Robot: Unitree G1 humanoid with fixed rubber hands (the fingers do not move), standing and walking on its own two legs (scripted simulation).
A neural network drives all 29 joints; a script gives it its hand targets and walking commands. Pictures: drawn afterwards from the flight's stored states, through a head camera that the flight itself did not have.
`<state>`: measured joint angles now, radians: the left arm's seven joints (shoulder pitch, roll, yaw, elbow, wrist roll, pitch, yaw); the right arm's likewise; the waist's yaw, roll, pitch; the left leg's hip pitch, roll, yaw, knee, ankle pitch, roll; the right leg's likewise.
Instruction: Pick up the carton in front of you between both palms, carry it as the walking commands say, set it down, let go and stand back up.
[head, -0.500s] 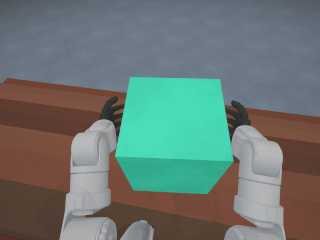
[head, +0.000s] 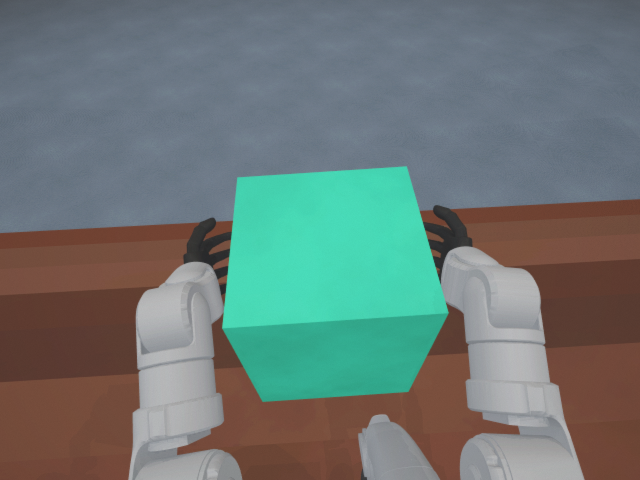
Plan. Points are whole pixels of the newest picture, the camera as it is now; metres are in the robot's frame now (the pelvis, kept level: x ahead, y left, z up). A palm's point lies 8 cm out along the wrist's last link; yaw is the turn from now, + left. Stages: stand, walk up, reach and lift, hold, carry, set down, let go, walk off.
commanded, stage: carry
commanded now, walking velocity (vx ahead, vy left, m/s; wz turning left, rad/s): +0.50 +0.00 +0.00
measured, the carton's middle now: (329, 292) +0.35 -0.03 +0.02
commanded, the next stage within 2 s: none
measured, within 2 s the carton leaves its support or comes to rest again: neither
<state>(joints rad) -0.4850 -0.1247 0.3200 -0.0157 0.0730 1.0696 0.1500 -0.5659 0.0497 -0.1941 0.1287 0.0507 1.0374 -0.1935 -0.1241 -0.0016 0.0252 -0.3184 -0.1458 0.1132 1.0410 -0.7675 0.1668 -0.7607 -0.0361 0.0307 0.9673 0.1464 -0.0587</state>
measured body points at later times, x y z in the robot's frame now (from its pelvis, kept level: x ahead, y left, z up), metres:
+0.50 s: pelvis +0.39 +0.00 -0.22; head +0.40 +0.00 +0.23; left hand +0.73 +0.17 -0.13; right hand +0.73 -0.13 -0.14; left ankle +0.58 +0.10 -0.93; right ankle +0.21 -0.07 -0.82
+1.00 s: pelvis +0.75 +0.01 -0.42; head +0.73 +0.02 +0.03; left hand +1.08 +0.17 -0.33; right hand +1.08 -0.14 -0.32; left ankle +0.58 +0.07 -0.97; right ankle +0.88 -0.04 -1.13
